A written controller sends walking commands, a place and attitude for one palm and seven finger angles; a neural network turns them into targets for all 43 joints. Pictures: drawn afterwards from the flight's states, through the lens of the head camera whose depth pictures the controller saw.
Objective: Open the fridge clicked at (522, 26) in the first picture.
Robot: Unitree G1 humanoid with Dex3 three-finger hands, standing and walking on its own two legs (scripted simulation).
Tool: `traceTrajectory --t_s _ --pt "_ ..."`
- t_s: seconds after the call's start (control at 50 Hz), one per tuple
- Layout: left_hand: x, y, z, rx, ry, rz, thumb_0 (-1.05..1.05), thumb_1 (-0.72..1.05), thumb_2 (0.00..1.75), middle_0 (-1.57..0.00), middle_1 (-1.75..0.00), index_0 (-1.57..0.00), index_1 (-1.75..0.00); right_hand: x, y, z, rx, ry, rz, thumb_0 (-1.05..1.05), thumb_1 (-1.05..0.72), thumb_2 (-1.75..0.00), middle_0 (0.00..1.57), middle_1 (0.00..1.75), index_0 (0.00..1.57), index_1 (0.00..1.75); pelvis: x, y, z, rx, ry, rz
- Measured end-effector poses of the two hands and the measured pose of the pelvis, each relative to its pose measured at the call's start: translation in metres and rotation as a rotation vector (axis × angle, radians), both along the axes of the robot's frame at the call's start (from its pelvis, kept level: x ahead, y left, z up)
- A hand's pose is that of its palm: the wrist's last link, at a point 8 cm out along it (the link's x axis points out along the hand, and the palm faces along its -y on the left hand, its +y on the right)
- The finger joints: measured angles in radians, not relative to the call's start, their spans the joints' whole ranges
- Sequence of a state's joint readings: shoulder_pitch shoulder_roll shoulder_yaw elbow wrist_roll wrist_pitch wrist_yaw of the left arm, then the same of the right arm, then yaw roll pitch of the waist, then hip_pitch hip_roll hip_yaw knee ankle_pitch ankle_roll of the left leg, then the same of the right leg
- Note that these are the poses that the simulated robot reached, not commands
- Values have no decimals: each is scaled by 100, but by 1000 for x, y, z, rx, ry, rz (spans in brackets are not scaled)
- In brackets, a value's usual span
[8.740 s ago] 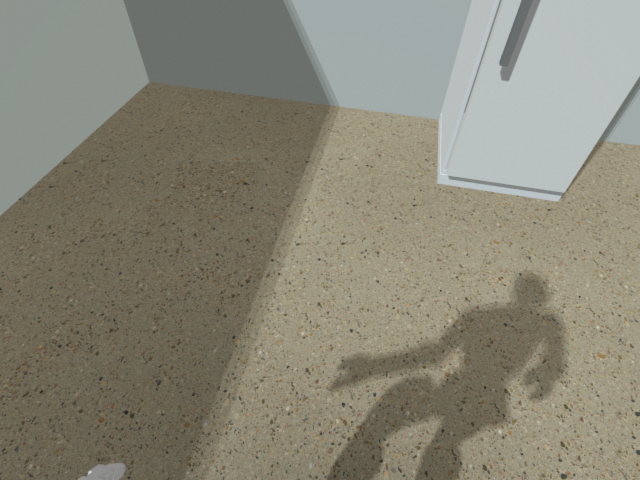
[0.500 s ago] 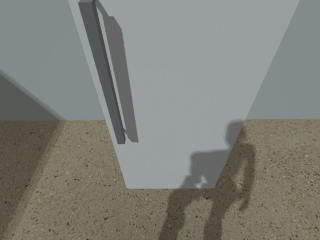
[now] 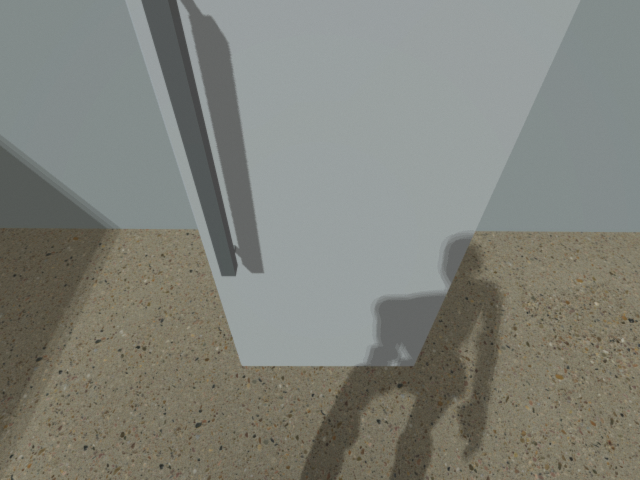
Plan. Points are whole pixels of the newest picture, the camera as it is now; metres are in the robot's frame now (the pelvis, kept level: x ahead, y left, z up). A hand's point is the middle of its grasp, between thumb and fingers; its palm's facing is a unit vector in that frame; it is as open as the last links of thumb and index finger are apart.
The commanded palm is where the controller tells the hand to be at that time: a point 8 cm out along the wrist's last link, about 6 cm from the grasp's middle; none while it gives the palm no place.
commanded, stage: come to a stop and stand still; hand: left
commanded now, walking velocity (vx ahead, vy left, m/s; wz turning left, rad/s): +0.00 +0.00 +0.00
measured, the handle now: (206, 161) +0.53 +0.20 +0.12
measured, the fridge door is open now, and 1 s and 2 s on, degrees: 0 0 0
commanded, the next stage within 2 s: look again from close up in 0.50 s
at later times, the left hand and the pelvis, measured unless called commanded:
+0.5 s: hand out of the picture +0.04 +0.21 -0.18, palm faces +0.01 -0.98 -0.21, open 7.4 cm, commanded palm none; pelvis +0.02 +0.03 -0.01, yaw +0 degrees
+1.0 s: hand out of the picture +0.03 +0.22 -0.18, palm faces -0.01 -0.98 -0.21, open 7.4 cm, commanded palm none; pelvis +0.02 +0.03 +0.00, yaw -1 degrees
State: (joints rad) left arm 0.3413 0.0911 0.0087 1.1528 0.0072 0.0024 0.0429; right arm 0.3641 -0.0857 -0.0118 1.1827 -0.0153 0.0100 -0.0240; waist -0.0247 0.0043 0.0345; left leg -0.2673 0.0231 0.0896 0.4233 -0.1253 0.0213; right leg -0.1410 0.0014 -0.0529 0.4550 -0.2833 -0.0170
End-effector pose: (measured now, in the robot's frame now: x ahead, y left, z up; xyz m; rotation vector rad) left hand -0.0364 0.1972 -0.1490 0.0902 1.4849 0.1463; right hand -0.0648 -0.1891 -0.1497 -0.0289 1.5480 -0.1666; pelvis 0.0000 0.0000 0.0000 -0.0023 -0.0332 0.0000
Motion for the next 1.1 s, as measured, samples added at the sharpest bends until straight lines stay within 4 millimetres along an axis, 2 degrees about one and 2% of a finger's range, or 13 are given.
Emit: traceTrajectory --t_s 0.08,0.16,0.36,0.54,0.78,1.1 --pt "2 2 -3 2 -24 -25 0 91 90 -20 -30 -20 -29 24 -1 -6 3 -68 32 1 -91 -90 20 30 19 30 1 4 -5 -32 12 4" --pt "17 13 -7 11 -67 -26 0 91 90 -20 -30 -20 -29 52 -2 -8 -21 -151 60 1 -92 -90 20 30 19 30 8 11 -9 -29 6 9" --pt "64 44 -2 52 -178 -42 0 91 90 -20 -30 -20 -29 93 -14 1 -83 -234 99 3 -94 -90 20 30 19 30 19 23 -8 -9 7 0" --pt "74 61 0 67 -174 -64 0 91 90 -20 -30 -20 -29 122 -17 11 -106 -282 124 1 -92 -90 20 30 19 30 24 26 -5 -6 11 -8" --pt "66 69 0 65 -130 -70 0 91 90 -20 -30 -20 -29 133 -22 16 -124 -280 139 1 -91 -90 20 30 20 30 25 29 -3 -7 8 -13" --pt "62 75 1 66 -118 -83 0 91 90 -20 -30 -20 -29 121 -24 18 -134 -252 128 1 -91 -90 20 30 20 30 22 31 0 -5 4 -18"
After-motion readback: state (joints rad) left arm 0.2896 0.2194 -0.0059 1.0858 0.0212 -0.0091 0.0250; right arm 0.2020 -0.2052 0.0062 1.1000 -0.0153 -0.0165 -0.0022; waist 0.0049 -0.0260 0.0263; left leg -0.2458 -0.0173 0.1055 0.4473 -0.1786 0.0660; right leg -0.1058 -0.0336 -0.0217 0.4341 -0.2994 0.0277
